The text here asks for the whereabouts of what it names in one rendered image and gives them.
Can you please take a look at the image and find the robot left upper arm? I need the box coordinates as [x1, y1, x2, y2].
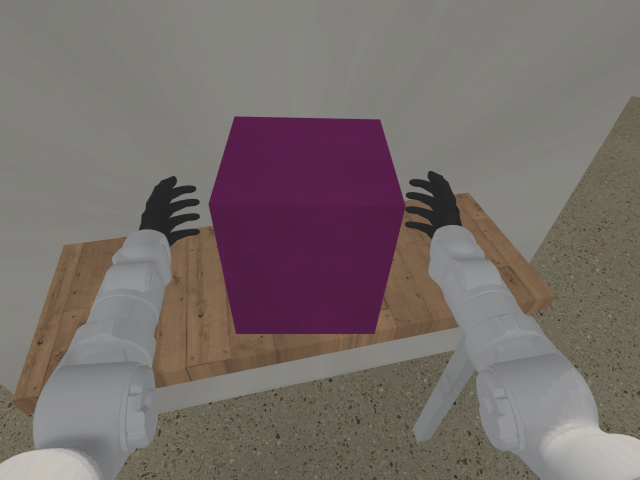
[0, 361, 158, 480]

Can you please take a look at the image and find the left robot hand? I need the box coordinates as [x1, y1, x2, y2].
[139, 176, 200, 247]

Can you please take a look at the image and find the robot right forearm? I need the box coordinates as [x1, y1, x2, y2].
[428, 225, 599, 426]

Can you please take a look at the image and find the carton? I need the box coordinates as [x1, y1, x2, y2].
[209, 116, 406, 334]

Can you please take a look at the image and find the right robot hand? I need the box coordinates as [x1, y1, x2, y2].
[405, 171, 462, 239]

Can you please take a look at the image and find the robot right upper arm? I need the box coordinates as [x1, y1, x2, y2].
[476, 353, 640, 480]

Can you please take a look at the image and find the table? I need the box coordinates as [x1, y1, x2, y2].
[12, 193, 556, 443]

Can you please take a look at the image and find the robot left forearm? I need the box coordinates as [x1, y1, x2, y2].
[33, 229, 172, 448]

